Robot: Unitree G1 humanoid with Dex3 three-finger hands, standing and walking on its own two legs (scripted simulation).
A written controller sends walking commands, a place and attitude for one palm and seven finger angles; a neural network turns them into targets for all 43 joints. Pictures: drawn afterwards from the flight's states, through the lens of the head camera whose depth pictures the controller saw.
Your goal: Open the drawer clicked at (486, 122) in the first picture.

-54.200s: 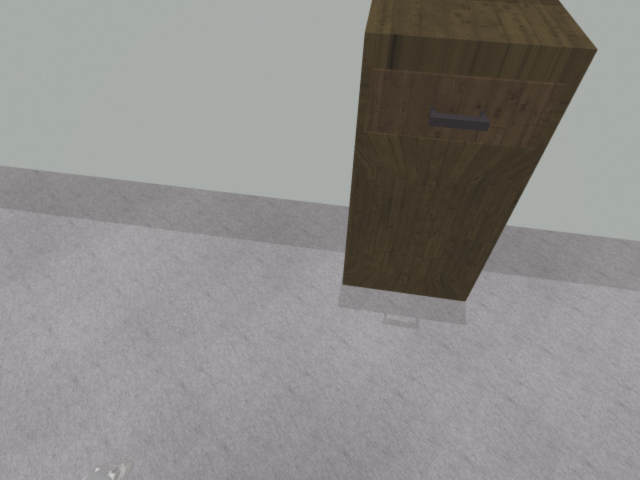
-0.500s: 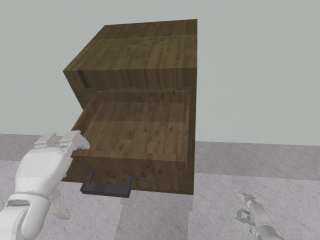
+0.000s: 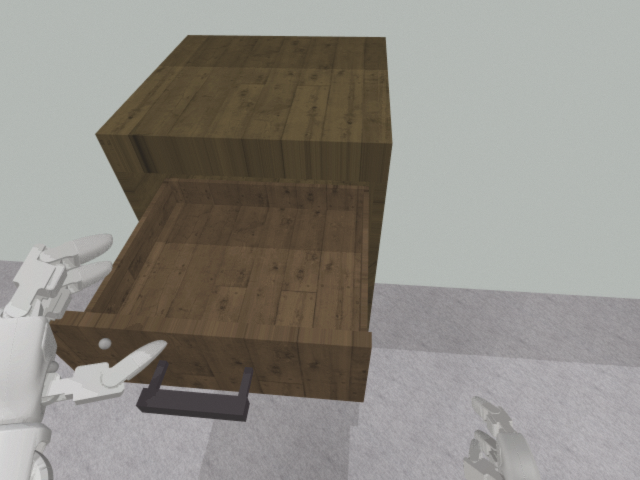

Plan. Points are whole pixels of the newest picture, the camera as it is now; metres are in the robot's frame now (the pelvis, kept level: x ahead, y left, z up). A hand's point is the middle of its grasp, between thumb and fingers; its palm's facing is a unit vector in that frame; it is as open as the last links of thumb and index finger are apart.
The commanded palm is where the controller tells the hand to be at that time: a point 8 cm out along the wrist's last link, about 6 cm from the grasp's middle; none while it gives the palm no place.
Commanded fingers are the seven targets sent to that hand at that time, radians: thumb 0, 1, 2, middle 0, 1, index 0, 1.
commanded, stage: draw the hand back to the body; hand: left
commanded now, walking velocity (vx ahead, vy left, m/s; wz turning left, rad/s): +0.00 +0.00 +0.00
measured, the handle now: (199, 388) +0.22 +0.19 +0.00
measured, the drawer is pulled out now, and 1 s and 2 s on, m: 0.30 0.30 0.30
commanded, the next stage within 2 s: step back with the hand held close in 0.48 s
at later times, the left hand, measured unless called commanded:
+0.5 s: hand (85, 356) +0.18 +0.23 +0.17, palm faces +0.41 -0.81 -0.42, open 7.6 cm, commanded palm +0.12 +0.28 +0.19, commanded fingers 0.00 0.90 0.90 -0.20 -0.30 -0.20 -0.30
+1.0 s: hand (75, 393) +0.15 +0.23 +0.16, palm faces +0.28 -0.83 -0.48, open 7.4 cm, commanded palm +0.08 +0.28 +0.19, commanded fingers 0.00 0.90 0.90 -0.20 -0.30 -0.20 -0.30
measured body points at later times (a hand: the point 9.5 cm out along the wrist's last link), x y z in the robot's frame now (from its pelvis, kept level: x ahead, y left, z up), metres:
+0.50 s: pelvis +0.00 -0.01 +0.00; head -0.01 -0.03 +0.45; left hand +0.15 +0.27 +0.19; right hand +0.20 -0.21 -0.08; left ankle -0.04 +0.10 -0.74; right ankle -0.01 -0.09 -0.74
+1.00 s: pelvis -0.05 +0.00 -0.01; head -0.03 +0.02 +0.44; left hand +0.13 +0.27 +0.18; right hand +0.11 -0.26 -0.07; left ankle -0.04 +0.10 -0.74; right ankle -0.01 -0.09 -0.74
